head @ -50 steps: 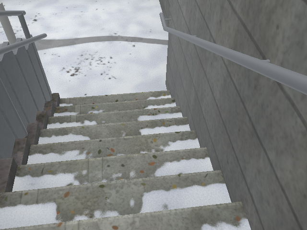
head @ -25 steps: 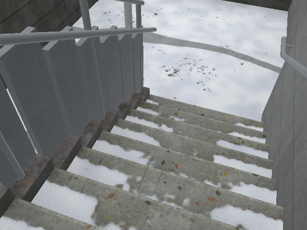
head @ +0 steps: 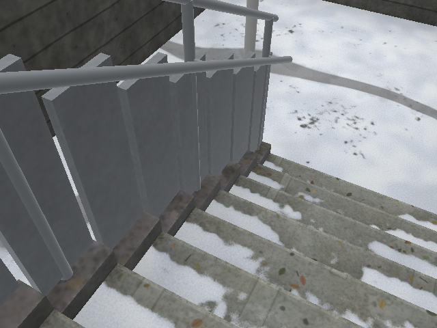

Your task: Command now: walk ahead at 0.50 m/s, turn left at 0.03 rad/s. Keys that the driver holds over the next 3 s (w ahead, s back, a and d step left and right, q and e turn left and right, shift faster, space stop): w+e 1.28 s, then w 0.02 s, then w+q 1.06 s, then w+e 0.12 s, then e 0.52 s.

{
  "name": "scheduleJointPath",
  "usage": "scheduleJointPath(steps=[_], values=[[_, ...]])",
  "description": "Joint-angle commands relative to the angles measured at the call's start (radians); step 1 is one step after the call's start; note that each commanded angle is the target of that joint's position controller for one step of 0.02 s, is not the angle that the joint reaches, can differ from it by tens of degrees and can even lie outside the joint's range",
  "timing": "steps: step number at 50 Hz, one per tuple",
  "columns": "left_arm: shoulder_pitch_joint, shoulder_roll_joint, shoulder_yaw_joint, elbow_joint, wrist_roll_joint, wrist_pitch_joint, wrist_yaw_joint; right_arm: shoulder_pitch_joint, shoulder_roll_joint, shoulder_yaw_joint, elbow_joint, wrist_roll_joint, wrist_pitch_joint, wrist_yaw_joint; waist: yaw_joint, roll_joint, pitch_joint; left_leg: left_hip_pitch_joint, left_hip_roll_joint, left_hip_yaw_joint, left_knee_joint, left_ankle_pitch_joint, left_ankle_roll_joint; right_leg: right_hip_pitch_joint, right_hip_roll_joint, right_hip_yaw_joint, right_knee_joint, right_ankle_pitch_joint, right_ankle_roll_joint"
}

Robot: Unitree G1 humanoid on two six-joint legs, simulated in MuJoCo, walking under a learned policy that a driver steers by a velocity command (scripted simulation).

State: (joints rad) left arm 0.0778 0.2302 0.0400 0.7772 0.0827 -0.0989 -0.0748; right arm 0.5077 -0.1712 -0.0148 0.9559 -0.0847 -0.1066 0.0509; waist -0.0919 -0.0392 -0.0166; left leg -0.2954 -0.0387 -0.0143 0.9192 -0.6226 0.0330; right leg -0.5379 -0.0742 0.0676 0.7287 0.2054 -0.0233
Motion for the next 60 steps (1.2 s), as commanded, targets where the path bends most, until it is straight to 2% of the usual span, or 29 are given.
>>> scheduleJointPath(steps=[1, 2, 3, 4, 6, 7, 9, 12, 14, 16, 18, 20, 23, 24, 25, 26, 27, 29, 31, 34, 40, 43, 44, 45, 47, 49, 52, 56, 60], values=[[-0.038, 0.03, 0.005, -0.04, -0.133, 0.063, 0.035, -0.088, -0.172, -0.065, -0.034, 0.103, 0.036, -0.065, 0.034, 0.243, 0.109, -0.269, 0.138, -0.093, -0.12, 0.335, 0.133, 0.27, 0.085, -0.087, -0.164, 0.094, 0.039], [-0.023, 0.038, 0.001, -0.033, -0.132, 0.077, 0.05, -0.045, -0.164, -0.061, -0.04, 0.095, 0.067, -0.091, 0.003, 0.208, 0.12, -0.194, 0.141, -0.09, -0.025, 0.408, 0.123, 0.267, 0.066, -0.062, -0.254, 0.067, 0.029], [0.172, 0.084, 0.001, 0.05, 0.004, 0.03, 0.014, 0.06, -0.136, 0.006, -0.024, -0.001, 0.042, -0.03, 0.056, -0.082, 0.125, -0.101, 0.286, -0.28, 0.047, 0.271, 0.112, 0.298, -0.075, 0.026, -0.37, 0.048, 0.003], [0.376, 0.071, 0.028, 0.098, 0.007, 0.005, 0.009, -0.01, -0.189, -0.014, -0.021, -0.039, 0.043, 0.023, 0.173, 0.044, 0.087, -0.287, 0.271, -0.217, 0.148, 0.447, 0.134, 0.601, 0.033, -0.113, -0.18, 0.041, -0.006], [0.773, 0.239, 0.109, 0.249, 0.031, -0.005, 0.024, -0.082, -0.191, -0.029, -0.013, -0.024, 0.037, 0.074, 0.366, -0.185, -0.021, -0.424, 0.036, -0.064, 0.93, 0.283, 0.024, 0.925, -0.02, -0.036, -0.278, 0.275, -0.155], [0.642, 0.303, 0.104, 0.2, 0.006, -0.006, -0.001, 0.171, -0.066, -0.018, 0.024, 0.006, 0.026, 0.1, 0.137, -0.233, -0.212, -0.655, -0.013, 0.008, 1.204, -0.149, -0.011, 1.081, -0.15, 0.191, -0.066, 0.674, -0.304], [0.475, 0.274, 0.103, 0.149, -0.013, -0.01, -0.031, -0.064, -0.156, -0.024, -0.131, 0.051, -0.003, 0.061, 0.2, -0.123, 0.03, -1.15, 0.014, -0.095, 1.256, 0.009, -0.062, 0.88, -0.313, 0.612, -0.241, -0.098, -0.459], [0.249, -0.043, -0.036, 0.14, 0.023, -0.007, -0.033, -0.152, -0.101, 0.012, -0.126, -0.001, 0.003, -0.006, 0.042, 0.146, 0.204, -0.918, 0.251, -0.242, 0.726, 0.516, 0.0, 0.201, -0.256, 0.482, -0.391, -0.42, -0.383], [0.169, -0.038, -0.04, 0.119, -0.038, -0.045, 0.011, -0.242, -0.111, 0.017, -0.14, -0.034, 0.015, 0.003, 0.074, 0.062, 0.142, -0.589, 0.236, -0.113, 0.187, 0.848, -0.026, -0.086, -0.055, 0.285, -0.381, -0.535, -0.364], [0.315, 0.039, -0.048, 0.205, -0.027, -0.063, 0.015, -0.373, -0.044, 0.041, -0.176, -0.012, 0.03, 0.018, 0.086, -0.011, 0.066, -0.196, 0.159, 0.025, 0.141, 0.875, -0.055, -0.308, 0.033, 0.193, -0.383, -0.474, -0.306], [0.319, 0.177, -0.023, 0.176, -0.001, -0.067, -0.002, -0.211, -0.082, 0.032, -0.146, -0.034, 0.042, 0.026, 0.009, 0.013, 0.047, 0.039, 0.082, 0.114, 0.255, 0.758, -0.072, -0.374, 0.041, 0.171, -0.258, -0.262, -0.274], [0.269, 0.184, -0.01, 0.128, -0.009, -0.066, -0.003, -0.171, -0.153, 0.005, -0.171, -0.049, 0.054, -0.015, -0.024, -0.01, 0.054, 0.071, 0.04, 0.147, 0.298, 0.474, -0.101, -0.285, 0.019, 0.248, -0.12, -0.154, -0.277], [0.104, 0.205, 0.041, 0.034, -0.011, -0.086, -0.033, 0.253, -0.241, -0.036, -0.074, 0.017, 0.016, -0.053, -0.195, 0.12, -0.076, 0.382, -0.008, 0.043, -0.076, 0.238, 0.018, -0.2, 0.079, 0.29, 0.514, 0.197, -0.252], [0.431, -0.043, -0.005, 0.137, -0.001, -0.077, -0.048, 0.247, -0.252, -0.023, -0.024, 0.028, 0.013, -0.033, -0.027, 0.242, -0.223, 0.532, 0.315, -0.398, -0.182, 0.785, 0.347, -0.272, 0.189, 0.196, 0.817, -0.463, -0.146], [0.425, -0.077, -0.026, 0.089, -0.043, -0.057, -0.038, 0.105, -0.222, -0.018, -0.054, -0.012, -0.001, 0.004, 0.059, 0.077, -0.103, 0.426, 0.467, -0.571, -0.274, 1.238, 0.471, -0.491, 0.202, 0.131, 1.033, -0.726, -0.118], [0.324, 0.017, 0.004, 0.034, -0.044, -0.03, -0.01, 0.032, -0.216, -0.027, -0.079, -0.02, -0.007, 0.032, 0.025, 0.131, 0.051, 0.255, 0.554, -0.753, -0.394, 0.842, 0.499, -0.679, 0.145, 0.194, 0.988, -0.667, -0.075], [0.262, 0.073, 0.02, 0.045, -0.025, -0.004, 0.02, -0.101, -0.099, 0.003, -0.101, 0.005, -0.003, 0.043, 0.061, 0.022, 0.068, 0.119, 0.526, -0.664, -0.382, 0.714, 0.446, -0.676, 0.073, 0.196, 0.935, -0.574, -0.041], [0.351, -0.04, -0.032, 0.112, 0.049, 0.051, 0.034, -0.321, 0.059, 0.052, -0.141, 0.0, 0.015, 0.001, 0.157, 0.017, 0.041, -0.16, 0.384, -0.354, -0.348, 0.557, 0.274, -0.37, -0.034, 0.149, 0.614, -0.39, 0.007], [0.306, -0.031, -0.037, 0.123, 0.075, 0.049, -0.013, -0.309, 0.008, 0.052, -0.115, 0.001, -0.016, -0.047, 0.138, 0.098, 0.078, -0.347, 0.236, -0.097, -0.314, 0.308, 0.164, -0.168, -0.041, 0.072, 0.448, -0.051, -0.003], [0.102, 0.072, -0.008, 0.085, 0.01, 0.011, -0.033, -0.075, -0.09, 0.053, -0.028, -0.029, -0.04, -0.07, 0.029, 0.065, 0.08, -0.343, 0.231, 0.059, -0.244, 0.121, 0.119, 0.037, -0.007, -0.089, 0.028, 0.154, 0.019], [-0.041, 0.058, -0.014, 0.025, 0.029, 0.048, 0.034, -0.027, -0.168, 0.023, 0.056, 0.009, 0.001, -0.039, 0.008, 0.1, 0.164, -0.039, 0.408, -0.089, -0.124, 0.282, 0.096, 0.095, -0.006, -0.087, -0.252, -0.09, -0.044], [0.45, 0.189, 0.062, 0.21, 0.008, 0.024, 0.044, -0.088, -0.239, -0.013, 0.07, -0.043, 0.051, 0.018, 0.229, -0.028, 0.044, -0.145, 0.273, 0.106, 0.435, 0.522, 0.035, 0.681, 0.079, -0.216, -0.432, 0.046, -0.08], [0.658, 0.263, 0.083, 0.289, 0.017, 0.033, 0.036, 0.095, -0.078, 0.009, 0.105, -0.033, 0.051, 0.063, 0.21, -0.247, -0.189, -0.44, 0.103, 0.179, 0.966, -0.049, -0.039, 1.123, -0.066, 0.004, -0.122, 0.579, -0.29], [0.77, 0.3, 0.099, 0.314, 0.015, 0.016, 0.036, -0.002, -0.02, 0.033, 0.027, -0.003, 0.035, 0.089, 0.276, -0.182, -0.283, -0.669, 0.061, 0.085, 1.159, -0.157, -0.036, 1.275, -0.157, 0.149, -0.092, 0.639, -0.361], [0.556, 0.183, 0.059, 0.248, -0.029, -0.018, 0.02, -0.36, -0.163, -0.011, -0.178, 0.055, -0.018, 0.04, 0.276, -0.061, 0.003, -1.003, 0.109, -0.048, 0.935, -0.036, -0.045, 0.986, -0.268, 0.453, -0.287, -0.257, -0.356], [0.31, -0.033, -0.037, 0.2, 0.009, -0.027, -0.001, -0.276, -0.103, 0.017, -0.126, -0.007, -0.025, -0.03, 0.088, 0.151, 0.098, -0.783, 0.246, -0.195, 0.467, 0.369, 0.019, 0.479, -0.225, 0.334, -0.308, -0.434, -0.291], [0.213, 0.046, -0.049, 0.152, -0.033, -0.028, 0.007, -0.257, -0.056, 0.03, -0.101, -0.034, 0.028, -0.034, 0.05, 0.0, 0.083, -0.338, 0.194, -0.058, 0.209, 0.591, -0.017, -0.04, -0.086, 0.245, -0.369, -0.409, -0.345], [0.431, -0.023, -0.07, 0.2, -0.003, -0.056, 0.057, -0.392, -0.098, 0.055, -0.145, -0.03, 0.015, -0.005, 0.184, 0.103, 0.047, -0.452, 0.174, -0.132, -0.202, 1.114, -0.065, 0.119, 0.024, 0.247, -0.004, -0.485, -0.262], [0.393, 0.089, -0.06, 0.143, 0.022, -0.029, 0.014, -0.396, -0.107, 0.049, -0.226, -0.015, 0.048, -0.006, 0.101, 0.012, 0.086, 0.094, 0.086, 0.02, -0.221, 0.921, -0.073, -0.321, 0.074, 0.313, 0.046, -0.745, -0.246]])
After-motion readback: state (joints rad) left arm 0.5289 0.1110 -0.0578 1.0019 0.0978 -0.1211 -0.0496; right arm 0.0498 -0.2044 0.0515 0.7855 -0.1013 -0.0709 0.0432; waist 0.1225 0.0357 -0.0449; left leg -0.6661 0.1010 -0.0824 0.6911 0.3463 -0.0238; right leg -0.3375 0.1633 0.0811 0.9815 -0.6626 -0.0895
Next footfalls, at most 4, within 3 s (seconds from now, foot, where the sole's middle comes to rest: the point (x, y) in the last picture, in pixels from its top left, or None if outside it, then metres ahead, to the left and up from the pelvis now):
0.10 right None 0.14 -0.12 -0.88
0.44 left None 0.30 0.05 -0.88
0.86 right None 0.41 -0.27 -1.04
1.30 left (266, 317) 0.74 -0.24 -1.20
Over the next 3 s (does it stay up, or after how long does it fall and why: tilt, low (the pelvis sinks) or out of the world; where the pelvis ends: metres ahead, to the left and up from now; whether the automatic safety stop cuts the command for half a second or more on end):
stays up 1.32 -0.73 -0.85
